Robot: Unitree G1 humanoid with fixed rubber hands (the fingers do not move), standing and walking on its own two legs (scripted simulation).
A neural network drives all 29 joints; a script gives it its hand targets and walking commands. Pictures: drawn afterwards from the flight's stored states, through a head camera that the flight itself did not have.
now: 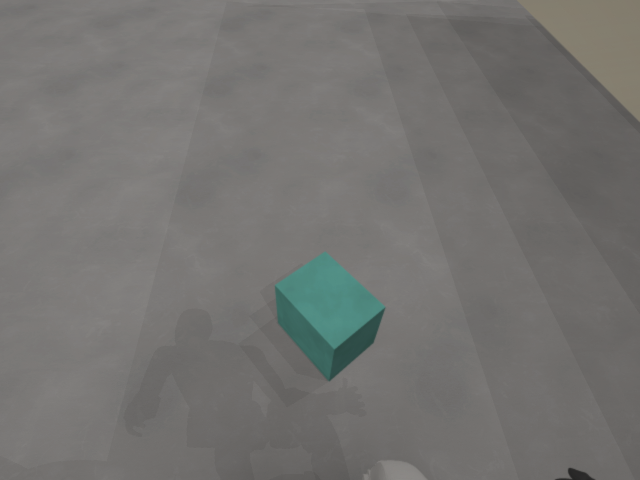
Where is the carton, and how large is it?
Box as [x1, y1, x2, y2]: [275, 252, 385, 380]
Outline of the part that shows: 324,252 275,285 278,323 329,380 373,342 385,307 326,252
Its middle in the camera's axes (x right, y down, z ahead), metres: +0.03 +0.25 +1.25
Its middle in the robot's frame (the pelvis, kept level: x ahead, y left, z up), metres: +0.67 -0.04 -0.64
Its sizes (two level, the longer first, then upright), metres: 0.267 0.204 0.242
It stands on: the floor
